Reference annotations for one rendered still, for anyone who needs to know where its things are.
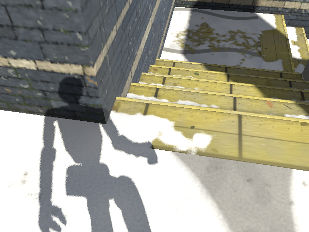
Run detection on stairs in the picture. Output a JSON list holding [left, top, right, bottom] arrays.
[[286, 26, 309, 74], [126, 60, 309, 120]]

